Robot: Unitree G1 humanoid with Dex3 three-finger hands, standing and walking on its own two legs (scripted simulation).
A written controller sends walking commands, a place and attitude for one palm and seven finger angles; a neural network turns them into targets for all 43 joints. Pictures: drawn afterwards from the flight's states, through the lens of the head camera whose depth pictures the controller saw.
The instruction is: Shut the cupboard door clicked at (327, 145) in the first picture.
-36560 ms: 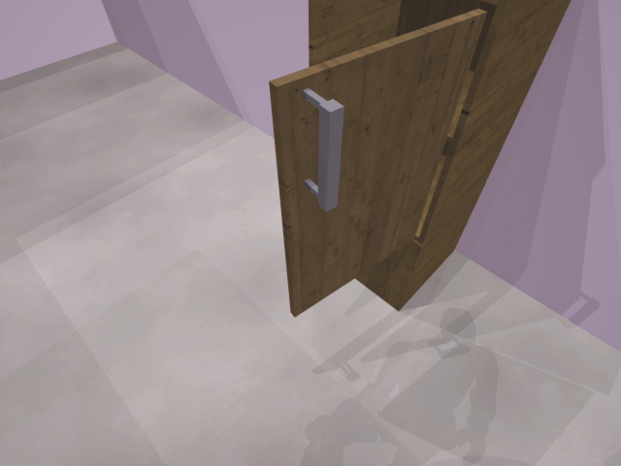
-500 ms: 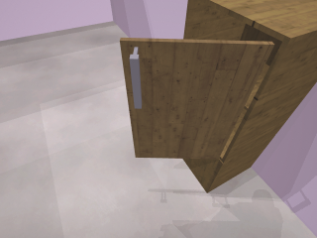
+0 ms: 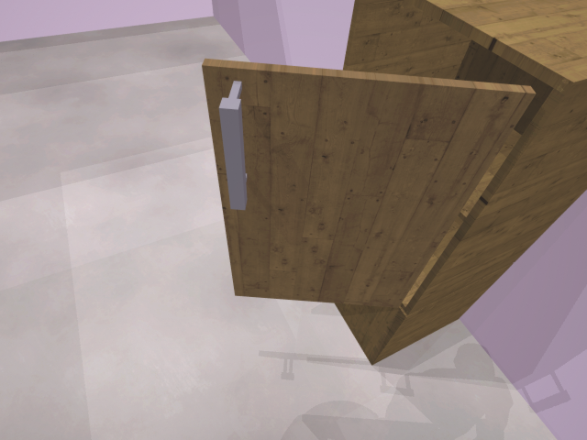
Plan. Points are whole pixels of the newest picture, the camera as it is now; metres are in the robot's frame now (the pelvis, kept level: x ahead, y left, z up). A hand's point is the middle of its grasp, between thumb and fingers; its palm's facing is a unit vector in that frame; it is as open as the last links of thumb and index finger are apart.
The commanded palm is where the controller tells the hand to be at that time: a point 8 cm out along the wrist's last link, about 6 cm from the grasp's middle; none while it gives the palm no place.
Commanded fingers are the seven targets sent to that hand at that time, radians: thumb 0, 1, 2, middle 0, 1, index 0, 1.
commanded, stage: shuffle to correct the standing spot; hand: left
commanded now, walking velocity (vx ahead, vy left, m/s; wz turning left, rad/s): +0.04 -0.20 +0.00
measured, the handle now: (237, 150) +0.45 +0.12 +0.15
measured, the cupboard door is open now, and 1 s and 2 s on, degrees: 61 61 61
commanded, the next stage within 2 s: come to a stop and stand still in 0.26 s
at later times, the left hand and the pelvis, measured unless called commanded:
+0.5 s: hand (217, 437) +0.15 +0.12 -0.17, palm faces +0.00 -0.97 -0.25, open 7.4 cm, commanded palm none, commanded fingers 0.00 0.90 0.90 -0.20 -0.30 -0.20 -0.30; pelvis +0.05 -0.08 -0.01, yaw +0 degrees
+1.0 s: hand out of the picture +0.04 +0.14 -0.16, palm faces +0.00 -0.97 -0.26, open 7.4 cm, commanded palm none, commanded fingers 0.00 0.90 0.90 -0.20 -0.30 -0.20 -0.30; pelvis +0.04 -0.06 +0.00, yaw -1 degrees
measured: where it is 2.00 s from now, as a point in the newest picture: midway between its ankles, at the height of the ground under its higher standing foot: outside the picture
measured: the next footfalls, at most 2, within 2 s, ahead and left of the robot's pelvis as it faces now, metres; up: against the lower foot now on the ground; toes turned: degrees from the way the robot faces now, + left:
right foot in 0.46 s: +0.08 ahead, -0.22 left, +0.00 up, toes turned -1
left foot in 0.70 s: +0.06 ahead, +0.00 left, +0.00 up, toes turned +0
